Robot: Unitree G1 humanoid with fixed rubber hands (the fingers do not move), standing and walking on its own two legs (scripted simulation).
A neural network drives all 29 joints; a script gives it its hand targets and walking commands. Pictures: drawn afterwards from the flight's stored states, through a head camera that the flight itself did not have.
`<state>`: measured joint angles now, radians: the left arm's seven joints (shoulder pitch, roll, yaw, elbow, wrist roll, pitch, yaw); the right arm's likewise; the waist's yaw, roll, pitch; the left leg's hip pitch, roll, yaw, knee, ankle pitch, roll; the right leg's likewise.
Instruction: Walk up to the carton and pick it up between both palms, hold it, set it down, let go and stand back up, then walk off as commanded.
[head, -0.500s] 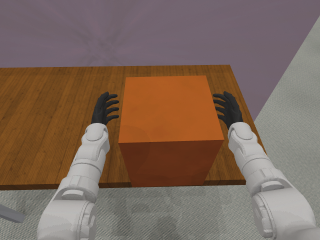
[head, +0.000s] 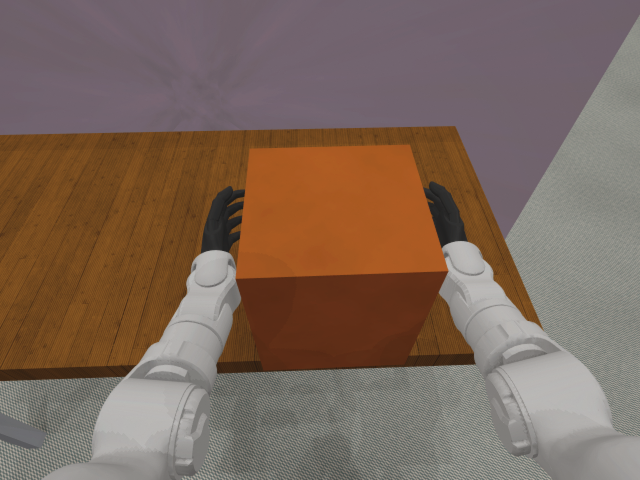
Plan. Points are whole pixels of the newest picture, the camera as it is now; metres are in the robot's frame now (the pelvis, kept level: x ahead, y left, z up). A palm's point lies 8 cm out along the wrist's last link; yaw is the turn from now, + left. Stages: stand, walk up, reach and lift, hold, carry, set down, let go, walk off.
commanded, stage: reach and lift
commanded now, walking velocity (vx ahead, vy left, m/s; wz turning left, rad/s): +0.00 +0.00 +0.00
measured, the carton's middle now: (332, 264) +0.38 +0.00 +0.03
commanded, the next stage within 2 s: none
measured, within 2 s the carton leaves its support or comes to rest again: leaves its support in 0.62 s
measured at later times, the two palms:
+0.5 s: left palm (222, 247) +0.39 +0.15 +0.06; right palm (445, 242) +0.40 -0.15 +0.06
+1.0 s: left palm (221, 247) +0.38 +0.15 +0.07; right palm (450, 252) +0.38 -0.15 +0.06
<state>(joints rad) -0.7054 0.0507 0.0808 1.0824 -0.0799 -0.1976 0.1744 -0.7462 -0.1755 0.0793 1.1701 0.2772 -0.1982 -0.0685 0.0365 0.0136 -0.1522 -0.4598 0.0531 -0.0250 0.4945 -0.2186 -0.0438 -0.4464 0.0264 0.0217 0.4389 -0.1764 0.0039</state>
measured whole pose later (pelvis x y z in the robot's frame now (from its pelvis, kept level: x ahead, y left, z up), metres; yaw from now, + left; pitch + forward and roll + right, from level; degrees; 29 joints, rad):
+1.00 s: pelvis +0.02 +0.00 +0.01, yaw +2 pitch +1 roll -1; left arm -0.51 -0.11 0.29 0.71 0.25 -0.05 0.11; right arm -0.53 -0.02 -0.24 0.90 -0.10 -0.17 -0.06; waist -0.01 -0.02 -0.01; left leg -0.16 0.03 -0.04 0.31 -0.17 -0.03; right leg -0.13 0.00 0.00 0.25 -0.14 0.01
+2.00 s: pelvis +0.00 +0.01 +0.01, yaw +2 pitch -4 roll -1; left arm -0.63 -0.09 0.26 0.41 0.28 0.33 0.07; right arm -0.61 -0.07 -0.10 0.76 0.07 0.03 -0.13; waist -0.03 -0.04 0.01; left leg -0.09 0.02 -0.04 0.31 -0.15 -0.02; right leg -0.06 -0.01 0.00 0.25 -0.13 0.02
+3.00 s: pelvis -0.01 +0.01 +0.01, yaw +3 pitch -7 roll -1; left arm -0.78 -0.02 0.32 0.34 0.31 0.65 0.00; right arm -0.79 -0.10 -0.04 0.72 0.20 0.33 -0.19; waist -0.07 -0.04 -0.02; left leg -0.05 0.02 -0.06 0.35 -0.17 -0.02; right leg -0.01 -0.01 -0.02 0.28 -0.14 0.02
